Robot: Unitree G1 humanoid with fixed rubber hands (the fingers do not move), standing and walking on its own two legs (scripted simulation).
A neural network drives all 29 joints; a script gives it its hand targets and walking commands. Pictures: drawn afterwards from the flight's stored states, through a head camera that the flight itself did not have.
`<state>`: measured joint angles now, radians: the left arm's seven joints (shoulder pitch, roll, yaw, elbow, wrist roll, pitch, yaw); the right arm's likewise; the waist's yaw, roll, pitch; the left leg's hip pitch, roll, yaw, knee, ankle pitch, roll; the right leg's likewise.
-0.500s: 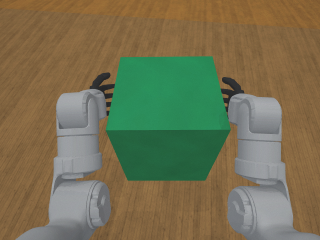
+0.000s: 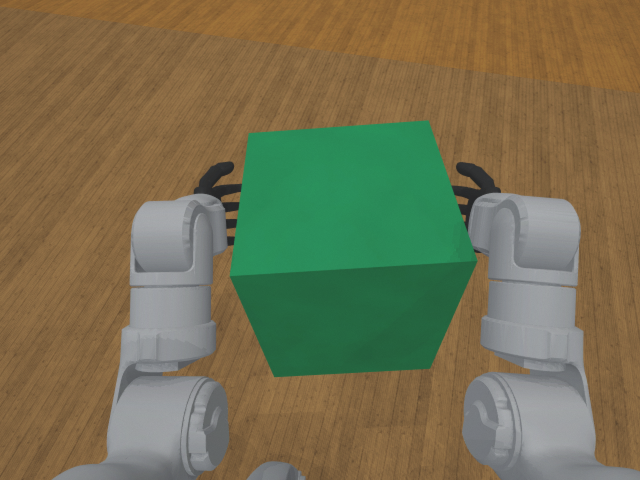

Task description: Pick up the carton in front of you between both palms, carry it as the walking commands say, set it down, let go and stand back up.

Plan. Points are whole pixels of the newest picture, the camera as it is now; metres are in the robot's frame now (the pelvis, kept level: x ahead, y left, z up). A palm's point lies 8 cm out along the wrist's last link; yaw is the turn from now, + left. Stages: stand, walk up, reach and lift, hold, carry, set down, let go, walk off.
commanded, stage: carry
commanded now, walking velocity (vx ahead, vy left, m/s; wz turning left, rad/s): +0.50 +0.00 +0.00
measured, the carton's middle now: (345, 258) +0.38 +0.03 +0.07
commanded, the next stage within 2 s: none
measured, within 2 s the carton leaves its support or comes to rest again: neither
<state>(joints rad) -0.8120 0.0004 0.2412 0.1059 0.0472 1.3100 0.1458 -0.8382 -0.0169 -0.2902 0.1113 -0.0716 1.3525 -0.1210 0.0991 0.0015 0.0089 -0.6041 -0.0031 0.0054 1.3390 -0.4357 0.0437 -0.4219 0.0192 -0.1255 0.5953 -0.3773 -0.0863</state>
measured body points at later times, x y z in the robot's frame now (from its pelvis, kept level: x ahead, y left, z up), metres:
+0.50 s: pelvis +0.29 +0.05 +0.04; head +0.34 +0.06 +0.49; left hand +0.71 +0.16 +0.19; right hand +0.67 -0.14 +0.19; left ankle +0.28 +0.12 -0.70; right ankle +0.35 -0.07 -0.61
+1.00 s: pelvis +0.60 +0.04 +0.07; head +0.63 +0.05 +0.51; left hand +0.99 +0.22 +0.24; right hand +1.01 -0.08 +0.24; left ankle +0.74 +0.15 -0.63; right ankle +0.51 -0.06 -0.67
